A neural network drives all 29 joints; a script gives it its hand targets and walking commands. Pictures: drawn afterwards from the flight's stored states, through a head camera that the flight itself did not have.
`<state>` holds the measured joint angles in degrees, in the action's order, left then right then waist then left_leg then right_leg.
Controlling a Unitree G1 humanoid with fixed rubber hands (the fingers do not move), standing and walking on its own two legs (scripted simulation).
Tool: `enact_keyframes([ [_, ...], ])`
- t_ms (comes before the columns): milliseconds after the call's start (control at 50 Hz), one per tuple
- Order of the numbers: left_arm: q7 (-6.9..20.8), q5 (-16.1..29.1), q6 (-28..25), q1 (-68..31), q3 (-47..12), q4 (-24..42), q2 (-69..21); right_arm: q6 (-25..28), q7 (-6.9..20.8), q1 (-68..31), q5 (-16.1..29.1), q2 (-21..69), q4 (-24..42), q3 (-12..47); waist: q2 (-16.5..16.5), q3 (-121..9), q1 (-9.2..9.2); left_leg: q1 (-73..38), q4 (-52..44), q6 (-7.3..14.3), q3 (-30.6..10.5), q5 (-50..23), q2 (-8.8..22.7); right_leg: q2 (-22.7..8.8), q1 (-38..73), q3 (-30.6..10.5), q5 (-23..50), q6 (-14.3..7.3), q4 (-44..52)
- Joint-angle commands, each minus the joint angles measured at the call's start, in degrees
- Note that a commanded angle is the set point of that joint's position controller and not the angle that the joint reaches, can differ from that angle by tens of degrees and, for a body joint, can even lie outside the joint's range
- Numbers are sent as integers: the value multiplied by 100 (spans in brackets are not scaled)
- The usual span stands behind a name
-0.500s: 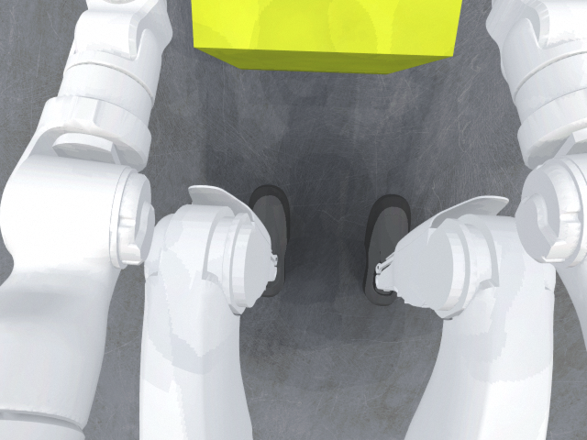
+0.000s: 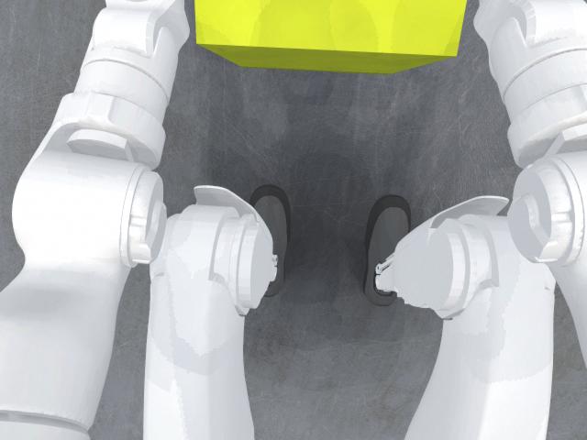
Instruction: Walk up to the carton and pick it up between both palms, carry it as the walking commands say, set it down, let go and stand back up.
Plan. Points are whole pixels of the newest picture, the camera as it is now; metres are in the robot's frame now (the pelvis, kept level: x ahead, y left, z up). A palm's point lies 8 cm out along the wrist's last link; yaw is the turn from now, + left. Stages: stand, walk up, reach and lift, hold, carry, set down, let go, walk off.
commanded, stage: reach and lift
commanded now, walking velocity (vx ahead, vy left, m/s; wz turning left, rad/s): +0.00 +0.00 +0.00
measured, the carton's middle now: out of the picture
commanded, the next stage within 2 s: none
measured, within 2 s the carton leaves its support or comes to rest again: leaves its support in 0.56 s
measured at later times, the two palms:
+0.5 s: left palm out of the picture +0.54 +0.18 -0.19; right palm out of the picture +0.56 -0.14 -0.18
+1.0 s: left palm out of the picture +0.56 +0.18 -0.12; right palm out of the picture +0.57 -0.14 -0.12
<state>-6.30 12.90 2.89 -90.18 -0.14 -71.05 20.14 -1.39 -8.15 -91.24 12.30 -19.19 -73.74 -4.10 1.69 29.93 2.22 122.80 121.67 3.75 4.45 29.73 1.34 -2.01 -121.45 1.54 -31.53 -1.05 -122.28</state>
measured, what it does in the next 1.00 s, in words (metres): stands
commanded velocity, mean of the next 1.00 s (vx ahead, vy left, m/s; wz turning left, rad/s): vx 0.00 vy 0.00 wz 0.00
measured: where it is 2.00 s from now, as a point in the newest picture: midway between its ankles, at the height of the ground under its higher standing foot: (325, 263)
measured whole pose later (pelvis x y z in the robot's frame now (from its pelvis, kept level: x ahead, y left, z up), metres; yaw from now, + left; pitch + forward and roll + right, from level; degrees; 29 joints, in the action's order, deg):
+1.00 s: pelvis -0.01 -0.01 +0.00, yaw +1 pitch +26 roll +0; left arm -7.8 12.9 15.9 -89.7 7.6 -57.6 18.9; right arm -15.4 -10.0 -86.1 8.3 -17.9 -55.0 -10.8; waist 1.7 30.0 2.2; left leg 118.7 122.5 3.8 3.7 29.5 0.2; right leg -0.4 -117.6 1.1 -31.7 -1.1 -123.6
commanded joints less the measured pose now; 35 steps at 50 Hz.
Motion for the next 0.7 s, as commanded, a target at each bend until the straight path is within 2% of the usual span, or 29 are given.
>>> enact_keyframes([
  [0, 1503, 102, 102, -3164, -562, 1368, -4586, -290, 1521, -2461, -307, 4509, 902, 405, -99, -6101, -388, -2711, -709, -238, -757, -1096, -637, 801, 2014, 7, 1093, -133, 381],
  [20, 1558, 114, 37, -3334, -657, 1792, -4530, -345, 1585, -2166, -428, 4745, 924, 340, -83, -6179, -431, -2606, -689, -355, -641, -1254, -726, 776, 1994, 38, 1282, -180, 353],
  [40, 1614, 105, 196, -3197, -709, 1527, -4927, -349, 1626, -2495, -401, 4577, 1121, 264, -452, -6283, -530, -2870, -526, -329, -692, -1150, -660, 766, 1601, 8, 1000, -207, 265],
  [60, 1660, 108, 141, -3271, -624, 1772, -4826, -427, 1675, -2347, -482, 4777, 1235, 426, -35, -6224, -419, -2770, -542, -357, -675, -1349, -696, 781, 1506, 39, 1092, -196, 356],
  [80, 1727, 270, 190, -3306, -698, 1750, -4909, -402, 1672, -2624, -384, 4736, 1567, 441, -123, -6485, -595, -2694, -515, -317, -634, -1303, -680, 768, 1913, 55, 1196, -167, 359],
  [100, 1715, 230, 259, -3279, -688, 1765, -4969, -423, 1694, -2691, -293, 4754, 1527, 489, -306, -6344, -437, -2580, -637, -279, -621, -958, -648, 715, 1889, 37, 973, -172, 266],
  [120, 1757, 306, 255, -3310, -807, 1766, -5081, -493, 1711, -2450, -382, 5017, 1359, 494, -122, -6542, -537, -2609, -504, -299, -602, -1072, -615, 709, 2175, -2, 1188, -215, 276],
  [140, 1778, 115, 257, -3355, -661, 1869, -5051, -521, 1784, -2555, -426, 5167, 1548, 475, -309, -6363, -268, -2602, -535, -284, -584, -1278, -647, 751, 1911, -50, 1275, -190, 332],
  [180, 1827, 238, 331, -3165, -778, 1838, -5198, -604, 1839, -2281, -427, 5097, 1312, 451, -330, -6207, -516, -2513, -499, -291, -590, -1215, -636, 766, 1761, -51, 1235, -288, 397],
  [200, 1838, 90, 298, -2904, -605, 1772, -5207, -590, 1858, -2426, -357, 5362, 1669, 574, -260, -6430, -170, -2570, -490, -229, -449, -1393, -714, 804, 1994, -65, 1295, -208, 431],
  [220, 1841, 236, 281, -3289, -819, 1948, -5221, -578, 1833, -2411, -408, 5255, 1609, 482, -324, -6372, -461, -2396, -574, -262, -520, -1176, -670, 787, 2060, 49, 1362, -253, 374],
  [240, 1849, 85, 298, -3085, -605, 1834, -5108, -605, 1832, -2505, -378, 5274, 1666, 589, -40, -6451, -277, -2456, -510, -237, -487, -1274, -701, 793, 2132, 19, 1322, -200, 434],
  [260, 1825, 259, 301, -3382, -864, 2051, -5008, -663, 1863, -2217, -364, 5317, 1311, 473, -313, -6257, -417, -2596, -513, -270, -600, -1178, -606, 759, 1796, -62, 1218, -262, 372],
  [280, 1781, 421, 254, -3722, -930, 2593, -4893, -659, 1841, -2426, -253, 5111, 1827, 563, -102, -7031, -514, -3059, -549, -237, -670, -1293, -603, 727, 2062, 43, 1364, -216, 256],
  [300, 1769, 470, 239, -3691, -982, 2421, -4997, -613, 1803, -2600, -237, 5161, 1971, 698, -56, -7142, -493, -3126, -437, -280, -579, -1454, -614, 731, 2249, 20, 1438, -214, 322],
  [320, 1770, 266, 304, -3296, -925, 2152, -5201, -616, 1770, -2564, -248, 5219, 1855, 721, -160, -7158, -247, -3028, -545, -259, -560, -1611, -678, 771, 2228, 86, 1573, -238, 312],
  [340, 1703, 379, 294, -3345, -966, 2449, -5288, -574, 1746, -2783, -87, 5253, 2186, 825, -238, -7745, -194, -3485, -503, -224, -514, -1939, -702, 810, 2527, 117, 1678, -141, 257],
  [360, 1694, 524, 334, -3334, -1108, 2254, -5223, -588, 1707, -2660, -119, 5123, 2154, 973, -154, -7666, -438, -3440, -413, -267, -498, -1728, -643, 779, 2504, 88, 1593, -212, 296],
  [400, 1655, 595, 246, -3869, -1161, 2930, -5122, -558, 1636, -3031, -58, 5155, 2600, 939, -192, -8179, -318, -3497, -390, -255, -435, -2040, -697, 788, 2660, 106, 1882, -198, 226],
  [420, 1640, 663, 248, -4064, -1254, 2977, -5102, -581, 1576, -2937, -24, 5157, 2447, 952, -311, -8639, -489, -3801, -428, -280, -510, -1995, -656, 785, 2923, 88, 1964, -242, 260],
  [460, 1509, 724, 252, -4226, -1209, 3324, -4988, -602, 1500, -3259, 137, 5250, 2830, 1104, -276, -9657, -264, -4148, -338, -275, -375, -2412, -698, 837, 3453, 71, 2271, -133, 260],
  [500, 1426, 861, 284, -4440, -1335, 3808, -4956, -670, 1449, -3226, 177, 5476, 3058, 1202, -49, -10539, -417, -4691, -426, -246, -489, -2702, -677, 873, 3819, 125, 2572, -145, 246],
  [520, 1435, 633, 354, -3919, -1097, 3143, -5277, -662, 1424, -3373, 192, 5430, 2929, 1282, -105, -10021, -140, -4217, -342, -240, -342, -2495, -678, 885, 3618, 39, 2380, -156, 356],
  [540, 1427, 748, 392, -4056, -1065, 3543, -5091, -676, 1384, -3697, 224, 5235, 3587, 1385, 300, -10782, -211, -4544, -437, -183, -403, -2574, -771, 882, 4134, 173, 2521, -42, 328],
  [560, 1430, 753, 446, -3927, -1122, 3270, -5163, -730, 1357, -3416, 104, 5456, 3270, 1318, 308, -10544, -321, -4327, -393, -247, -373, -2498, -719, 867, 4165, 99, 2535, -87, 383],
  [620, 1316, 538, 530, -4133, -1010, 3375, -5103, -807, 1361, -3719, 274, 5586, 3162, 1395, 93, -10644, 61, -4827, -578, -179, -349, -2325, -739, 902, 3752, 213, 2027, 1, 425],
  [640, 1345, 592, 524, -4256, -967, 3773, -5094, -864, 1369, -3895, 282, 5717, 3687, 1432, 194, -11183, 79, -4658, -543, -175, -279, -2299, -745, 929, 4132, 138, 2208, -19, 460],
  [660, 1358, 684, 566, -4186, -1120, 3551, -5096, -987, 1399, -3286, 222, 5759, 3156, 1364, 268, -10866, -156, -4444, -497, -243, -262, -2166, -706, 927, 4237, 100, 2232, -40, 513],
  [680, 1404, 553, 655, -4292, -1101, 3521, -5389, -967, 1404, -3558, 177, 5691, 3217, 1311, 37, -10989, -73, -4517, -596, -240, -267, -1997, -710, 928, 3964, 182, 1954, -79, 503],
])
